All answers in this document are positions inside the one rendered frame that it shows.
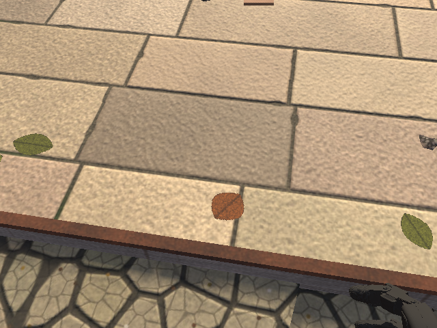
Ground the robot right hand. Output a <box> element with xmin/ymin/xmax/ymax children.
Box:
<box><xmin>349</xmin><ymin>283</ymin><xmax>437</xmax><ymax>328</ymax></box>

